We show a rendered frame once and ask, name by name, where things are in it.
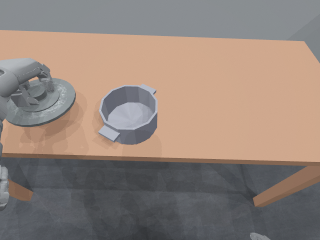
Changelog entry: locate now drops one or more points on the left robot hand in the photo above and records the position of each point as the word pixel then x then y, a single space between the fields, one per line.
pixel 25 69

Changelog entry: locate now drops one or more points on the pot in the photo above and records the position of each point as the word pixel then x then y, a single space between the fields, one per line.
pixel 129 114

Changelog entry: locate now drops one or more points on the robot left forearm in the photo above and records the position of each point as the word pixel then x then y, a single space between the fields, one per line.
pixel 8 85

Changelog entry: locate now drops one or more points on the knob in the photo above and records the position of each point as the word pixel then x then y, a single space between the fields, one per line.
pixel 37 92

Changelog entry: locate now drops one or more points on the table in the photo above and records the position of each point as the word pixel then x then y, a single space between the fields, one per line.
pixel 219 100

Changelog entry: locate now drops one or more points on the left robot upper arm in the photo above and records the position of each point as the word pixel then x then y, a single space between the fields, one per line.
pixel 4 187

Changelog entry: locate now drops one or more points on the lid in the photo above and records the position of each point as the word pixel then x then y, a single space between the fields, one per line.
pixel 56 104

